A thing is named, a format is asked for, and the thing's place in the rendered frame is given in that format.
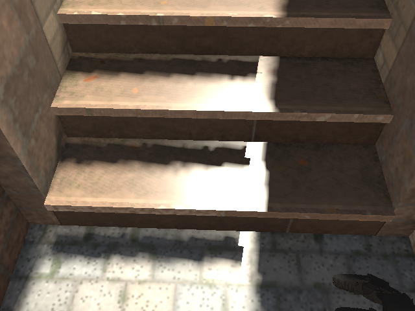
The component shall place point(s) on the right robot hand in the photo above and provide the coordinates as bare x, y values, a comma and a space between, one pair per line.
374, 289

